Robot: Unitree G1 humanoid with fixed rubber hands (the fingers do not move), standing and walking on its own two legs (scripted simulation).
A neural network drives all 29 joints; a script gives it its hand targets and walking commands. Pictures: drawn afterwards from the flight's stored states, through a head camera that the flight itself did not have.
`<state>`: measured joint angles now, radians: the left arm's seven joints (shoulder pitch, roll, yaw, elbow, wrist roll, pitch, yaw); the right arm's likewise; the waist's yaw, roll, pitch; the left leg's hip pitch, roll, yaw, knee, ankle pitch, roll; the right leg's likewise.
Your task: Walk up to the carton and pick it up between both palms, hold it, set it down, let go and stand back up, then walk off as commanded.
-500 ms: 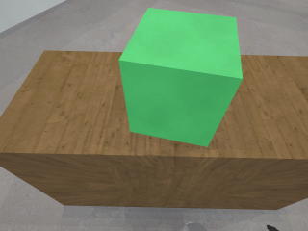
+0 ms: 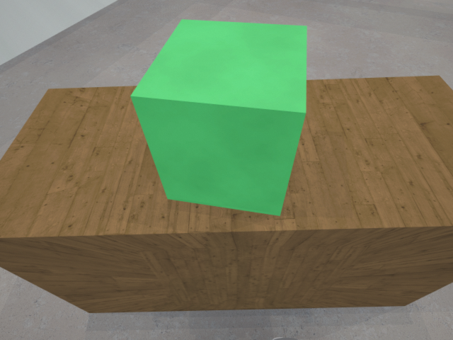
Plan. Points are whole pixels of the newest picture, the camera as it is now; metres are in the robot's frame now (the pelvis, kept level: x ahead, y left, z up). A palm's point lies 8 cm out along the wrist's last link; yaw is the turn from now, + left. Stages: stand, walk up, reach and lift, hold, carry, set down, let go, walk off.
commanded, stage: walk up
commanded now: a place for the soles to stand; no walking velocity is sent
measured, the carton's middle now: (231, 119) +0.52 +0.02 +0.09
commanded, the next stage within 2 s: reach and lift in 0.86 s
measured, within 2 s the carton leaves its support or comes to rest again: neither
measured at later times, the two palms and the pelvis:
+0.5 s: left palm out of the picture +0.07 +0.29 -0.11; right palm out of the picture +0.09 -0.30 -0.11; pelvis +0.00 +0.00 +0.00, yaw +0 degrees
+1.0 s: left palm out of the picture +0.09 +0.29 -0.11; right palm out of the picture +0.11 -0.30 -0.12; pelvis +0.00 +0.00 -0.01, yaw +3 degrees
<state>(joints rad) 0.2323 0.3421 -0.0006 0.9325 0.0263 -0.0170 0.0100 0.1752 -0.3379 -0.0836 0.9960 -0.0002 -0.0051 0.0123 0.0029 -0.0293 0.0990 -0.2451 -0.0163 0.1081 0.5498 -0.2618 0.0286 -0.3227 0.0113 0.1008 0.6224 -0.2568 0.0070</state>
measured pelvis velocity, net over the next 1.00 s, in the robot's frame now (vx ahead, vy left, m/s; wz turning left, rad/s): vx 0.00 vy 0.00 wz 0.04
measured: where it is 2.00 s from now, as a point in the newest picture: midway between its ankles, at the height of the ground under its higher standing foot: outside the picture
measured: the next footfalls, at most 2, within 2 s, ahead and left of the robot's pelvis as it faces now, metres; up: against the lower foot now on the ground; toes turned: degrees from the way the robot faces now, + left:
none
